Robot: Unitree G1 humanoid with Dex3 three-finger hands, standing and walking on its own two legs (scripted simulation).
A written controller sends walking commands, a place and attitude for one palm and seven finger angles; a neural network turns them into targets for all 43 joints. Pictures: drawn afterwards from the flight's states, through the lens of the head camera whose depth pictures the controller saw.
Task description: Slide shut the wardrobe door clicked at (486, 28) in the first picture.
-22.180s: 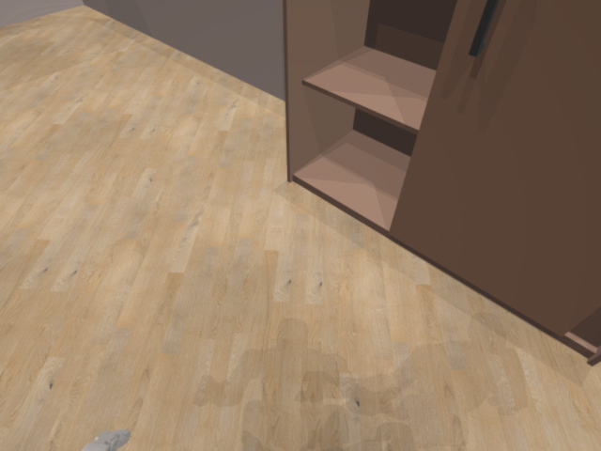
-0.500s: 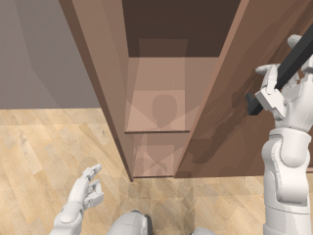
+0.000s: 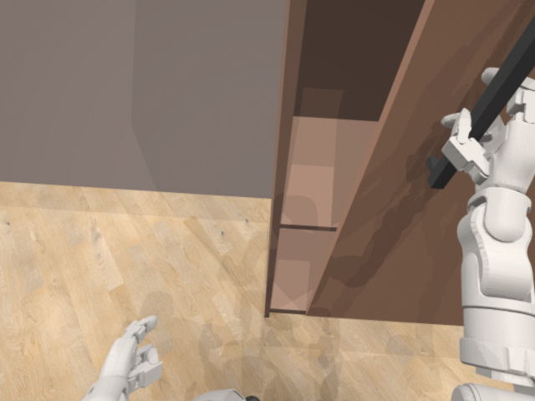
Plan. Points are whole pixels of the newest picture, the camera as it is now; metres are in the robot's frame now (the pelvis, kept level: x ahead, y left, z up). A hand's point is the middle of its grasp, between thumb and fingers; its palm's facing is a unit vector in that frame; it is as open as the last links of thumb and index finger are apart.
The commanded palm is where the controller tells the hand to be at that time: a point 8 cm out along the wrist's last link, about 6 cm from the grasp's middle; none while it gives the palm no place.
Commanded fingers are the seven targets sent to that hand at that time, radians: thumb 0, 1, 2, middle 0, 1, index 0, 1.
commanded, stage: step sideways, sliding the door along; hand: right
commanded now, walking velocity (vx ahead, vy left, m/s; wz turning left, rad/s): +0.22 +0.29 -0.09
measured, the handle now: (485, 95) +0.43 -0.25 +0.24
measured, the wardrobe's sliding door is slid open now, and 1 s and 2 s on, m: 0.13 0.00 0.00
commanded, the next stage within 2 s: stop walking and hold the door there in 1.24 s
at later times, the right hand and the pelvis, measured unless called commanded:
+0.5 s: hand (381, 133) +0.39 -0.12 +0.21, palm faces +0.44 +0.90 -0.02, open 7.1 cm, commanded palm +0.35 -0.10 +0.22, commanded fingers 0.00 -0.90 -0.90 0.45 1.40 0.45 1.40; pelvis +0.02 +0.11 +0.01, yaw -4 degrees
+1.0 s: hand (342, 130) +0.39 -0.08 +0.21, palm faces +0.48 +0.88 -0.03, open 7.1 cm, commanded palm +0.36 -0.04 +0.21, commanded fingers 0.00 -0.90 -0.90 0.45 1.40 0.45 1.40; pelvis +0.04 +0.17 +0.01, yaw -6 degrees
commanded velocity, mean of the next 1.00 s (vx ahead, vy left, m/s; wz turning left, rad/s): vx -0.03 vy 0.30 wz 0.01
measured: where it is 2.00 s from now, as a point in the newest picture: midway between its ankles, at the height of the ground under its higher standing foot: outside the picture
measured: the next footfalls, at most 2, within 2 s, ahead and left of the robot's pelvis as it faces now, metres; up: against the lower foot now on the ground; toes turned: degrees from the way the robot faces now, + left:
right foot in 0.14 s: +0.02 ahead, -0.12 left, +0.00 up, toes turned -6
left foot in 0.30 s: +0.10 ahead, +0.16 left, +0.00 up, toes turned +2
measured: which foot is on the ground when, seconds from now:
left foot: down 0.00-0.16, up 0.18-0.28, down 0.30-1.00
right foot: down 0.00-0.02, up 0.04-0.12, down 0.14-0.60, up 0.62-0.74, down 0.76-1.00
